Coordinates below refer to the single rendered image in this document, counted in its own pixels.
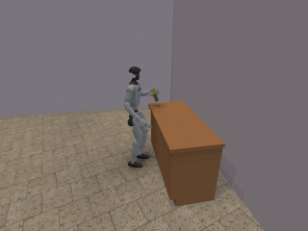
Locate table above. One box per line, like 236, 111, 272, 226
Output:
148, 101, 225, 207

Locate robot right upper arm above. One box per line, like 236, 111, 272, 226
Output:
123, 85, 135, 107

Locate right robot hand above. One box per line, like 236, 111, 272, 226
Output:
138, 119, 152, 132

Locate sponge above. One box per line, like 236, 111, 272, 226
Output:
151, 89, 159, 102

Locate robot left foot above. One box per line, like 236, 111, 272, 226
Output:
137, 153, 149, 159

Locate robot right forearm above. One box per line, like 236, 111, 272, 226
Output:
124, 103, 141, 121

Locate left robot hand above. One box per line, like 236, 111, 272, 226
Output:
149, 88, 159, 96

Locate robot head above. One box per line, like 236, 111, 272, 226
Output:
129, 66, 141, 85

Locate robot left forearm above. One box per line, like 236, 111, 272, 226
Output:
141, 90, 150, 96

